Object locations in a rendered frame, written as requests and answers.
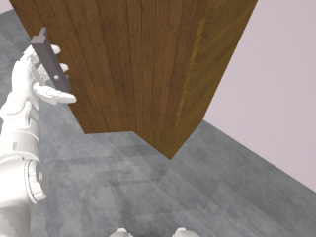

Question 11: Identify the handle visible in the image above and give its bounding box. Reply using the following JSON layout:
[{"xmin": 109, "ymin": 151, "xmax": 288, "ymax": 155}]
[{"xmin": 31, "ymin": 27, "xmax": 71, "ymax": 94}]

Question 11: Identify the right robot shin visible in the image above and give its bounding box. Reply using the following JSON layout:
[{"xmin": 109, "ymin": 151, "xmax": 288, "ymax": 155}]
[{"xmin": 174, "ymin": 227, "xmax": 186, "ymax": 235}]

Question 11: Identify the left robot shin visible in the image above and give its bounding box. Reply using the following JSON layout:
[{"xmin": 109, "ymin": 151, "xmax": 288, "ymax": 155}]
[{"xmin": 116, "ymin": 228, "xmax": 127, "ymax": 232}]

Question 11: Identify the cupboard door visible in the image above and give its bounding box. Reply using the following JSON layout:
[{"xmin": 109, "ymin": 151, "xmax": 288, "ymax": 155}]
[{"xmin": 9, "ymin": 0, "xmax": 205, "ymax": 134}]

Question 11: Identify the robot left hand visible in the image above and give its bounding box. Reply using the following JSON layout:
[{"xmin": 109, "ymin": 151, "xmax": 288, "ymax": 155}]
[{"xmin": 11, "ymin": 44, "xmax": 77, "ymax": 105}]

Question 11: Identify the left robot forearm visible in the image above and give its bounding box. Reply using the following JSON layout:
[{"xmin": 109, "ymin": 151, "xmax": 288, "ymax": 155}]
[{"xmin": 0, "ymin": 90, "xmax": 41, "ymax": 166}]

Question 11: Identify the robot shin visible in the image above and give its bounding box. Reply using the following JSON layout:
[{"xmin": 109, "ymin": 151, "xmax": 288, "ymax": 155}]
[
  {"xmin": 116, "ymin": 228, "xmax": 127, "ymax": 232},
  {"xmin": 174, "ymin": 227, "xmax": 186, "ymax": 235}
]

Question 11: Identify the left robot upper arm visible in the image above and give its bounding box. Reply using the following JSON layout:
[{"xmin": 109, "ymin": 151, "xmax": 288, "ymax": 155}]
[{"xmin": 0, "ymin": 159, "xmax": 49, "ymax": 237}]

